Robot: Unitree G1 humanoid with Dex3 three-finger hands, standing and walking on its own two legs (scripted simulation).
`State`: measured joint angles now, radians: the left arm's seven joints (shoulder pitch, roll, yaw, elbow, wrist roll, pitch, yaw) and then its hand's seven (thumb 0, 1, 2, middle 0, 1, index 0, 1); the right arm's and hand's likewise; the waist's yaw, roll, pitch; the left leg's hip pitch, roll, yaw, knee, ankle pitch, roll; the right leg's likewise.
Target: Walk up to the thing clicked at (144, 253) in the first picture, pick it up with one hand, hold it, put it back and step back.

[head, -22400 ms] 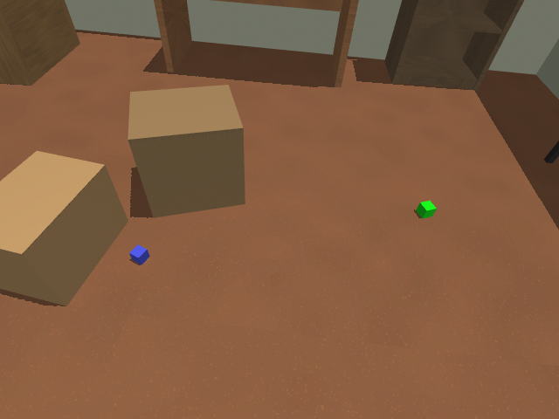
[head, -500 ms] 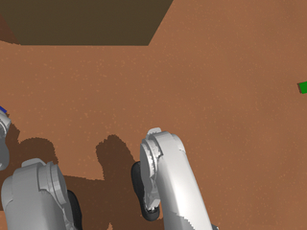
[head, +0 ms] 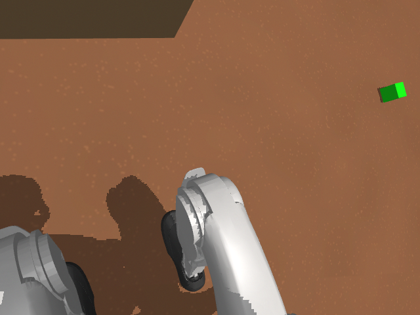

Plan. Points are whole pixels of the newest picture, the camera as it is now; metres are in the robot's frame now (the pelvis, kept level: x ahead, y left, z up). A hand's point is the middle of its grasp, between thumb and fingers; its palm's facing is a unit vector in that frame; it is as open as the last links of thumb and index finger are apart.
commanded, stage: rest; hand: left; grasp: from above
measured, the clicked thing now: out of the picture +0.46 +0.30 -0.26
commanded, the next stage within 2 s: open in 0.94 s
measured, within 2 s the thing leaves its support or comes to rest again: rests again in 0.62 s
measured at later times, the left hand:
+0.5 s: hand out of the picture +0.45 +0.29 -0.25, palm faces -0.27 -0.35 -0.90, open 7.8 cm
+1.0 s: hand out of the picture +0.44 +0.30 -0.26, palm faces -0.28 -0.33 -0.90, open 7.8 cm
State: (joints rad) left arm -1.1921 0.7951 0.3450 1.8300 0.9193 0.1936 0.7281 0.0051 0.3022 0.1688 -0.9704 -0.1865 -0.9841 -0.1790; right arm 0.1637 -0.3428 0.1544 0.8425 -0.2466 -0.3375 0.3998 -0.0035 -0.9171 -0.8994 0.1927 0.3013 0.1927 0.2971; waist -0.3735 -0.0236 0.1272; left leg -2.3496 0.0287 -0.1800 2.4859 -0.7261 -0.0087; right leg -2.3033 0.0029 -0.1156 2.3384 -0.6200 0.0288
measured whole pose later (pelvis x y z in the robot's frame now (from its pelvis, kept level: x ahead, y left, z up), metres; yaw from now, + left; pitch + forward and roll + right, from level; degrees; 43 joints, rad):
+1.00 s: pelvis -0.01 +0.01 +0.00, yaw -3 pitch +28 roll -14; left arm -1.22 0.96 0.31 1.89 0.88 0.17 0.77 0.01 0.30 0.17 -0.97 -0.19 -0.99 -0.17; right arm 0.13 -0.38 0.28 0.77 -0.25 -0.41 0.43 0.00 -0.92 -0.90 0.19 0.30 0.19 0.30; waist -0.44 -0.11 0.25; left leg -2.31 0.02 -0.25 2.52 -0.72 0.00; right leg -2.23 0.01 -0.17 2.31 -0.59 0.04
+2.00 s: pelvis -0.02 +0.01 +0.01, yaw -4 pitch +27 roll -15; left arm -1.20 0.99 0.24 1.83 0.82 0.18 0.75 0.00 -0.17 0.73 -0.42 -0.71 -0.41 -0.71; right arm 0.13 -0.40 0.32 0.71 -0.24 -0.43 0.40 0.00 -0.90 -0.90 0.19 0.30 0.19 0.30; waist -0.44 -0.14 0.29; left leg -2.29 0.03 -0.26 2.50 -0.71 0.00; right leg -2.19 0.02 -0.19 2.27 -0.58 0.05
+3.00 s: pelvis -0.02 +0.00 +0.03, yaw +5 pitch +31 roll -7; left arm -0.94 0.73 -0.05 1.28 1.21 -0.26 0.22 0.00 -0.33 0.89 -0.25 -0.83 -0.23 -0.84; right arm 0.10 -0.32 0.06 0.70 -0.11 -0.08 0.12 0.00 -0.90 -0.90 0.19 0.30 0.20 0.30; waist -0.20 -0.01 -0.03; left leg -2.25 0.00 -0.11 2.36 -0.66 0.00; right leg -2.21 -0.03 -0.07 2.26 -0.60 0.02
